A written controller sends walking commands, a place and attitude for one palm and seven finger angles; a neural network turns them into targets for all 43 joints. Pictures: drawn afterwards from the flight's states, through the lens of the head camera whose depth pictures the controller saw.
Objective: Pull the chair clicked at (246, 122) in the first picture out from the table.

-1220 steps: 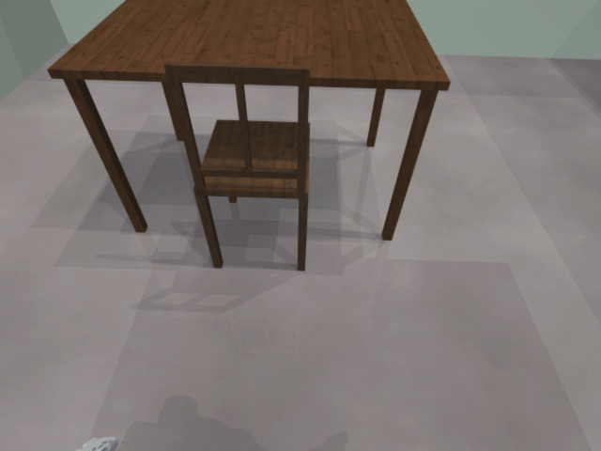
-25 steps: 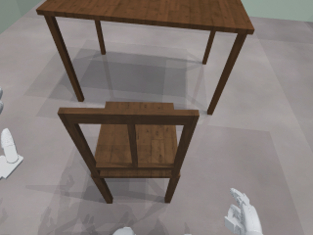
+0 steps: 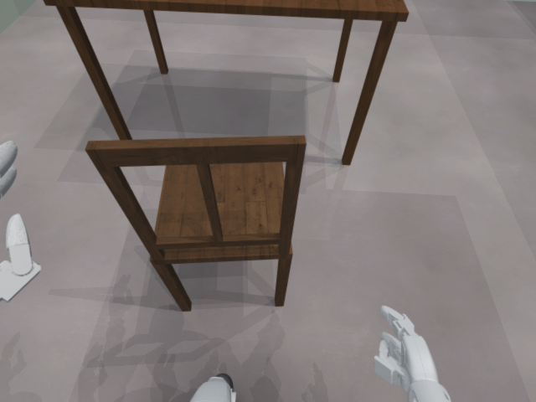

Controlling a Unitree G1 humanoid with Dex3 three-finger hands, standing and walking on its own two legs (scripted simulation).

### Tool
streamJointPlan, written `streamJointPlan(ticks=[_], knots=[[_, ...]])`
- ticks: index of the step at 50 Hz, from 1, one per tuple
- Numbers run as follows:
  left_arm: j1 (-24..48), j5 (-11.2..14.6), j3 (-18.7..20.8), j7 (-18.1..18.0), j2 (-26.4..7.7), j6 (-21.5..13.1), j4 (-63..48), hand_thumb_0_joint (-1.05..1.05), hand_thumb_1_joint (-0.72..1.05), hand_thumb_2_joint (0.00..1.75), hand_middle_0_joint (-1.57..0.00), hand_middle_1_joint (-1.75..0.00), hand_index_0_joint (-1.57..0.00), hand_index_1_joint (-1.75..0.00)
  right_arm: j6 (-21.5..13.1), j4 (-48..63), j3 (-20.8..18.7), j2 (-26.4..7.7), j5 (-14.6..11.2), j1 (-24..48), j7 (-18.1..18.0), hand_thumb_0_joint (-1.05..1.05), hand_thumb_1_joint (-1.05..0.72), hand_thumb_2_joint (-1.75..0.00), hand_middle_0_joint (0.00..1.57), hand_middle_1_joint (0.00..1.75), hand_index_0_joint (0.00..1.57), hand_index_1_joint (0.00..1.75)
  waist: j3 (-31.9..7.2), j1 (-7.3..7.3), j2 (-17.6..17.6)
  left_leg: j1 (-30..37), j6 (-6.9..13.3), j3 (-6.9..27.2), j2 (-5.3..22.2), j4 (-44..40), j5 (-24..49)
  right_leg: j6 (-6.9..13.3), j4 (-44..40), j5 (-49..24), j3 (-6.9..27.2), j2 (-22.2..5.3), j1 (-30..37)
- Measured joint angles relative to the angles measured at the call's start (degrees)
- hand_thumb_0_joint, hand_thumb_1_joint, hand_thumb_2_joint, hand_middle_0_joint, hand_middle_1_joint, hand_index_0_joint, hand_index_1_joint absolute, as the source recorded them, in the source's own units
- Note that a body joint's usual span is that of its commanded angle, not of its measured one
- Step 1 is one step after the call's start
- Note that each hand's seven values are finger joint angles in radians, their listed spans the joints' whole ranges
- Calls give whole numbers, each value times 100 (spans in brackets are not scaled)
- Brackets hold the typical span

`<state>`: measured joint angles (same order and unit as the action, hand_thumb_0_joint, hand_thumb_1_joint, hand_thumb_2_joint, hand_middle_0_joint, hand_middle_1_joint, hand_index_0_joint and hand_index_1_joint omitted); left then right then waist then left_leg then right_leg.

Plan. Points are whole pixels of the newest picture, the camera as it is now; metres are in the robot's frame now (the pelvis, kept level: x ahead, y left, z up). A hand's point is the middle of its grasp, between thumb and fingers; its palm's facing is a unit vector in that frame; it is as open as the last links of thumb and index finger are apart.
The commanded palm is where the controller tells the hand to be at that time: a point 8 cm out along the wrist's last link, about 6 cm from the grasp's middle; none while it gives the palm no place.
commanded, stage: stop stepping back and stand still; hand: left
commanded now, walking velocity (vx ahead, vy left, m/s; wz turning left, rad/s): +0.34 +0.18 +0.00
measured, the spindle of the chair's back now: (211, 205) +0.49 +0.16 -0.10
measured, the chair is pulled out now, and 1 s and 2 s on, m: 0.58 0.58 0.58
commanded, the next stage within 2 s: let the arm hang, fingers relaxed in 0.68 s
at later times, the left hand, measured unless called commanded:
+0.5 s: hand out of the picture +0.11 +0.27 +0.18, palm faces +0.47 -0.75 -0.47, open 7.4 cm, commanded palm +0.06 +0.30 +0.19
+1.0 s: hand out of the picture +0.04 +0.21 -0.13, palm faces +0.08 -0.97 -0.22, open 7.4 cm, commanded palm none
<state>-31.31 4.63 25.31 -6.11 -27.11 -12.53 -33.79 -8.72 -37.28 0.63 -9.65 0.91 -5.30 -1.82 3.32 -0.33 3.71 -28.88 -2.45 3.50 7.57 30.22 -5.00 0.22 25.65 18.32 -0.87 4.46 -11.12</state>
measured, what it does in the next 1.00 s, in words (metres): steps on the spot: left foot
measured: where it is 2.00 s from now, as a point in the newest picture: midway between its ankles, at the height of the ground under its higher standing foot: outside the picture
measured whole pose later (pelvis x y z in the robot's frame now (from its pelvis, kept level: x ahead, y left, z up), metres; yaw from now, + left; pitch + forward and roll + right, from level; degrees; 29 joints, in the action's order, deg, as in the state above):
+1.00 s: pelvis -0.08 +0.02 +0.00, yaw +4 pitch -1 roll +0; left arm -14.7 -1.6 2.1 -0.8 -10.8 4.5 37.4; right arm -0.8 -48.6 0.2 -12.2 1.3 -11.7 0.0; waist 1.0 1.4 -0.1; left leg -15.7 2.0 -2.4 -0.8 31.4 -15.1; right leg -1.9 31.0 14.5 -1.9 -3.1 -15.6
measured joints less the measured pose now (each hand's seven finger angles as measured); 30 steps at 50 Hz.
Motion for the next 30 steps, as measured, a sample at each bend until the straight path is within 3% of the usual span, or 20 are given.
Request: streamJointPlan(ticks=[2,4,6,8,12,14,17,24,30], knots=[[-264,-25,-53,66,-65,-7,-10,2,89,90,-21,-30,-21,-30,175,39,-67,-64,-120,-139,40,1,-90,-90,21,30,20,30,-67,14,-8,-137,36,108,-195,671,-774,81,49,-129,4,-27,-49],[-656,-81,-84,10,-16,30,65,1,89,90,-21,-30,-21,-30,371,31,-118,-124,-201,-347,5,1,-90,-90,21,30,20,30,-297,36,-188,-178,59,1,-557,1668,-1324,108,125,-117,122,-218,-119],[-893,-137,-103,-92,86,119,303,1,88,90,-21,-30,-21,-30,508,32,-159,-221,-233,-569,-81,1,-90,-90,21,30,20,30,-544,105,-290,24,100,-198,-759,2041,-1576,96,136,-110,184,-378,-143],[-819,-193,-129,-177,164,194,640,1,88,90,-22,-30,-22,-30,533,9,-210,-344,-236,-785,-174,1,-91,-90,21,30,20,30,-707,154,-334,449,178,-374,-806,1745,-1680,78,153,-99,153,-487,-134],[-267,-233,-226,-315,406,258,1010,1,88,90,-21,-30,-21,-30,415,-93,-364,-617,-234,-1060,-275,1,-91,-90,20,30,20,30,-738,211,-245,1581,367,-479,-655,74,-1222,40,329,-6,-135,-516,-107],[-72,-210,-282,-338,516,245,963,2,89,90,-21,-30,-21,-30,371,-203,-448,-629,-260,-1008,-276,1,-91,-90,20,30,20,30,-586,211,-319,1847,222,-489,-674,-333,-1237,8,445,26,-210,-578,-85],[-164,-231,-289,-330,560,202,768,2,89,90,-21,-30,-21,-30,344,-109,-418,-545,-278,-901,-229,2,-91,-90,20,30,19,30,-414,185,-426,1906,203,-550,-704,-348,-1113,-26,349,-121,-152,-608,-2],[-258,-241,-235,-311,347,57,633,2,89,90,-21,-30,-21,-30,255,127,-197,-236,-274,-755,-132,1,-91,-90,20,30,19,30,-360,132,-282,1678,235,-502,-563,-130,-1049,-29,42,-465,-201,-463,12],[-85,-253,-255,-355,503,155,891,1,89,90,-21,-30,-21,-30,262,96,-6,-75,-232,-750,-112,1,-91,-90,20,30,20,30,-420,17,-202,1588,282,-510,-567,-173,-942,-67,-144,-653,-192,-461,-12]])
